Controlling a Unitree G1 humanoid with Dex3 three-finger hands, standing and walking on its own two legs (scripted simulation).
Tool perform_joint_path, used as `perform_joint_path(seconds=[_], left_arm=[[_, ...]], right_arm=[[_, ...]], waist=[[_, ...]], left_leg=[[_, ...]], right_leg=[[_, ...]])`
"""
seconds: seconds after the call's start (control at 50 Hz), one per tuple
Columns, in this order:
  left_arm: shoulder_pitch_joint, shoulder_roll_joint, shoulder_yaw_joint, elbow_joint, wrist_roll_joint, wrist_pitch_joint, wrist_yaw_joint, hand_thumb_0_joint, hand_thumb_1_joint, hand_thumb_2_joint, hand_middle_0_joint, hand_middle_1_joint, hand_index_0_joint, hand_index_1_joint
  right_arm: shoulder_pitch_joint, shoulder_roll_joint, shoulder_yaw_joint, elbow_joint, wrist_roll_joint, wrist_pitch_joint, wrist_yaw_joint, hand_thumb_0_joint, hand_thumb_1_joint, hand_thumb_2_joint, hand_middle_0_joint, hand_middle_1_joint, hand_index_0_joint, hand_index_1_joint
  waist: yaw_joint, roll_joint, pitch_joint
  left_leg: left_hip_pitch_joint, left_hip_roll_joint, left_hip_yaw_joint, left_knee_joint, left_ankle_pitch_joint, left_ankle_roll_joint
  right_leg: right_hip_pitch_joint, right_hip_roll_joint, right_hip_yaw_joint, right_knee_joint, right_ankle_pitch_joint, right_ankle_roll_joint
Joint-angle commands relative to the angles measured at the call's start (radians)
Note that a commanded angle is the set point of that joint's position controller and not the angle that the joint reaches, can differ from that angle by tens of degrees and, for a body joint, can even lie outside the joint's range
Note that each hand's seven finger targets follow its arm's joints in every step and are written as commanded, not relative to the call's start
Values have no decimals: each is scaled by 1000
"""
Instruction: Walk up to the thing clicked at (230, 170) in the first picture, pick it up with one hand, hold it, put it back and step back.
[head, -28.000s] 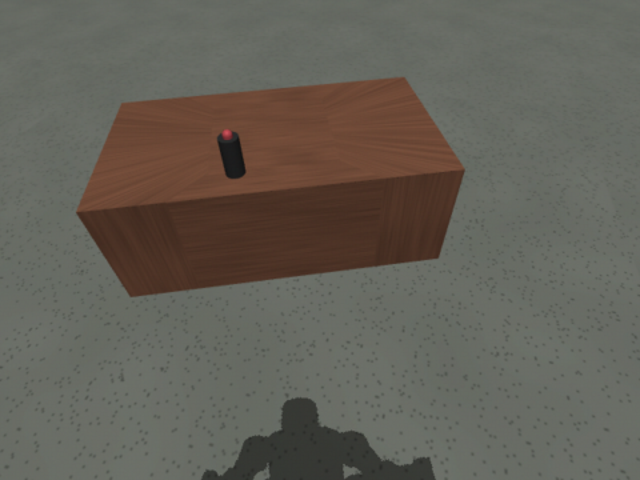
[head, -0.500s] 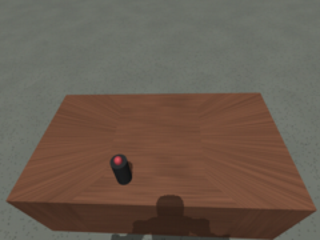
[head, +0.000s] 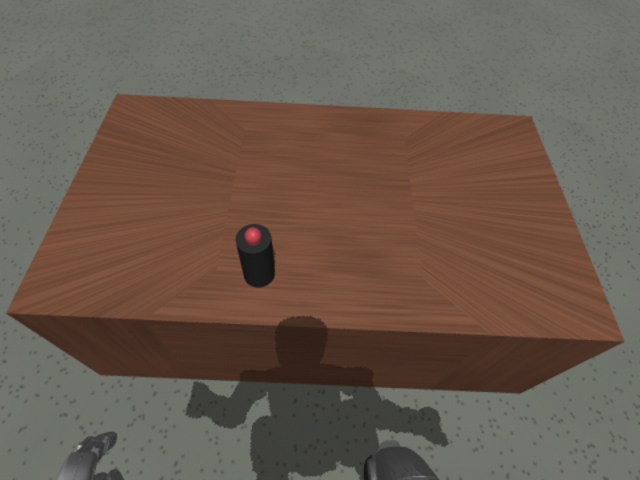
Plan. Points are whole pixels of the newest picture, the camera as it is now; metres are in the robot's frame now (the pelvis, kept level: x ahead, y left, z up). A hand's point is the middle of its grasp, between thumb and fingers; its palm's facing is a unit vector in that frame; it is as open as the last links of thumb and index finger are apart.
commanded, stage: step back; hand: left
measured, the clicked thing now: (256, 254) +0.55 +0.11 -0.22
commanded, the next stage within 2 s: none
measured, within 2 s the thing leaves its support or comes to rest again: neither
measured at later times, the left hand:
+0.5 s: hand out of the picture +0.03 +0.27 -0.13, palm faces -0.12 -0.91 -0.41, open 7.4 cm
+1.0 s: hand out of the picture -0.07 +0.27 -0.13, palm faces -0.05 -0.94 -0.34, open 7.4 cm
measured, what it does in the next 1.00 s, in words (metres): walks backwards: right foot, then left foot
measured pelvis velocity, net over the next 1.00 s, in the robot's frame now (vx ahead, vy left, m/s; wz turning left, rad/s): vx -0.20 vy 0.01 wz -0.06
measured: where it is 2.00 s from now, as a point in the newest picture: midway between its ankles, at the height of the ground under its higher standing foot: outside the picture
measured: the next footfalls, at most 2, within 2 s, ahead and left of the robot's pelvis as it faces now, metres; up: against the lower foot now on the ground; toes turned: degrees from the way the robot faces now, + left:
right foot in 0.42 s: -0.06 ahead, -0.09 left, +0.00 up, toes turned -2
left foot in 0.82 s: -0.13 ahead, +0.14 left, +0.00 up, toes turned -4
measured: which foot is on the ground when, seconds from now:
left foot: down 0.00-0.46, up 0.48-0.80, down 0.82-1.00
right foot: up 0.00-0.40, down 0.42-0.84, up 0.86-1.00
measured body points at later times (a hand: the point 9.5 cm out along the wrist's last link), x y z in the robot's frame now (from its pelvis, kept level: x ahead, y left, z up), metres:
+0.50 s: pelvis -0.08 +0.01 +0.00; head -0.02 -0.01 +0.45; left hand +0.03 +0.31 -0.11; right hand +0.02 -0.30 -0.12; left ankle -0.03 +0.11 -0.71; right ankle -0.10 -0.09 -0.72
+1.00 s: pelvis -0.20 +0.01 +0.02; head -0.14 +0.04 +0.46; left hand -0.07 +0.32 -0.11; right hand -0.12 -0.30 -0.09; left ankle -0.17 +0.15 -0.72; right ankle -0.24 -0.13 -0.63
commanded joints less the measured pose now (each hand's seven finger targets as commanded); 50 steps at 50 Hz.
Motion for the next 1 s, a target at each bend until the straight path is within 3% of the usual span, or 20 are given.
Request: perform_joint_path(seconds=[0.0, 0.04, 0.08, 0.22, 0.28, 0.36, 0.4, 0.42, 0.44, 0.46, 0.48, 0.56, 0.7, 0.78, 0.8, 0.82, 0.84, 0.86, 0.92, 0.98], left_arm=[[36, 172, 47, -68, 1, 1, 32, 0, 900, 900, -200, -300, -200, -300], [80, 170, 47, -51, -17, -2, 26, 0, 900, 900, -200, -300, -200, -300], [159, 157, 41, -54, -15, -4, 21, 0, 900, 900, -200, -300, -200, -300], [101, 143, 42, -113, 0, -23, 15, 0, 900, 900, -200, -300, -200, -300], [138, 142, 44, -108, 5, -25, 10, 0, 900, 900, -200, -300, -200, -300], [231, 140, 51, -83, 14, -32, -4, 0, 900, 900, -200, -300, -200, -300], [288, 142, 55, -66, 17, -39, -6, 0, 900, 900, -200, -300, -200, -300], [289, 184, 65, -73, 26, -47, -4, 0, 900, 900, -200, -300, -200, -300], [244, 229, 74, -102, 23, -49, -5, 0, 900, 900, -200, -300, -200, -300], [184, 294, 84, -130, 19, -46, -6, 0, 900, 900, -200, -300, -200, -300], [154, 282, 85, -160, 27, -53, -4, 0, 900, 900, -200, -300, -200, -300], [100, 183, 67, -192, 15, -50, 8, 0, 900, 900, -200, -300, -200, -300], [190, 178, 69, -227, 25, -32, 15, 0, 900, 900, -200, -300, -200, -300], [154, 187, 62, -244, 4, -4, -4, 0, 900, 900, -200, -300, -200, -300], [166, 158, 53, -255, 3, -2, -9, 0, 900, 900, -200, -300, -200, -300], [172, 126, 45, -260, -4, -4, -9, 0, 900, 900, -200, -300, -200, -300], [93, 164, 69, -259, 5, -3, 4, 0, 900, 900, -200, -300, -200, -300], [81, 192, 76, -252, 17, -1, 8, 0, 900, 900, -200, -300, -200, -300], [216, 170, 82, -192, -4, -3, -7, 0, 900, 900, -200, -300, -200, -300], [206, 149, 81, -194, 0, -9, -15, 0, 900, 900, -200, -300, -200, -300]], right_arm=[[-27, -357, -82, -105, -18, -31, -17, 0, -900, -900, 200, 300, 200, 300], [-102, -254, -55, -123, -27, -35, -30, 0, -900, -900, 200, 300, 200, 300], [-80, -218, -55, -130, -10, -36, -39, 0, -900, -900, 200, 300, 200, 300], [53, -217, -64, -142, 13, -31, -51, 0, -900, -900, 200, 300, 200, 300], [23, -231, -70, -168, 13, -29, -47, 0, -900, -900, 200, 300, 200, 300], [-44, -249, -69, -195, 18, -27, -37, 0, -900, -900, 200, 300, 200, 300], [-87, -243, -64, -205, 25, -23, -32, 0, -900, -900, 200, 300, 200, 300], [-88, -221, -56, -209, 32, -21, -30, 0, -900, -900, 200, 300, 200, 300], [-106, -189, -45, -221, 40, -24, -29, 0, -900, -900, 200, 300, 200, 300], [-120, -175, -46, -212, 38, -18, -35, 0, -900, -900, 200, 300, 200, 300], [-94, -194, -52, -200, 34, -14, -38, 0, -900, -900, 200, 300, 200, 300], [-9, -180, -32, -157, 42, -22, -37, 0, -900, -900, 200, 300, 200, 300], [21, -172, -23, -193, 27, -44, -48, 0, -900, -900, 200, 300, 200, 300], [98, -171, -44, -159, 7, -56, -43, 0, -900, -900, 200, 300, 200, 300], [80, -228, -61, -168, -5, -56, -43, 0, -900, -900, 200, 300, 200, 300], [49, -308, -78, -186, -16, -55, -39, 0, -900, -900, 200, 300, 200, 300], [21, -383, -90, -198, -8, -49, -31, 0, -900, -900, 200, 300, 200, 300], [-36, -383, -95, -207, -7, -57, -41, 0, -900, -900, 200, 300, 200, 300], [-113, -246, -51, -236, -11, -59, -40, 0, -900, -900, 200, 300, 200, 300], [-33, -234, -55, -214, -4, -56, -38, 0, -900, -900, 200, 300, 200, 300]], waist=[[-15, 292, -209], [40, 225, -200], [63, 232, -244], [-41, 199, -266], [-30, 186, -272], [7, 183, -289], [43, 149, -293], [38, 45, -293], [30, -80, -252], [57, -227, -196], [53, -179, -162], [8, -41, -180], [54, -110, -309], [8, -64, -339], [20, 34, -336], [21, 229, -314], [-44, 329, -249], [-26, 317, -188], [62, 212, -182], [24, 221, -198]], left_leg=[[-33, 395, -475, -362, 592, 189], [101, 252, -229, -276, 712, 106], [243, 218, -165, -223, 753, 66], [363, 301, -215, -182, 793, 177], [291, 315, -215, -182, 703, 201], [150, 312, -215, -165, 520, 177], [60, 272, -172, -114, 441, 123], [-41, 209, -130, -44, 348, 80], [-137, 77, -62, 67, 173, 19], [-142, -56, -7, 287, -159, -17], [-139, -42, -104, 458, -258, -26], [-200, -89, -132, 503, -123, -22], [-206, 30, -64, 68, -106, -38], [35, 19, 25, -330, 288, -9], [126, 129, -135, -295, 363, 33], [179, 325, -385, -312, 478, 121], [-46, 487, -507, -364, 483, 278], [-130, 526, -557, -382, 435, 320], [-7, 309, -213, -280, 588, 210], [110, 267, -180, -237, 582, 196]], right_leg=[[-27, 186, 172, 434, -330, -25], [-110, 188, 192, 479, -183, -28], [-144, 186, 149, 461, -103, -26], [-65, 136, 85, 198, -187, 21], [25, 107, 42, 88, -176, 6], [186, 88, -12, -108, -74, -24], [284, 75, 2, -251, 114, -54], [326, -2, 125, -261, 233, -87], [311, -118, 293, -325, 319, -176], [170, -290, 475, -395, 395, -326], [113, -330, 510, -396, 459, -359], [223, -131, 180, -311, 579, -220], [510, -151, 171, -184, 656, -222], [384, -75, 116, -62, 473, -133], [219, -25, 110, -34, 294, -91], [11, 120, 50, 121, -30, -49], [49, 173, 66, 337, -346, -20], [60, 128, 146, 490, -335, -20], [-22, 176, 139, 554, -209, -20], [-39, 164, 103, 432, -187, 13]])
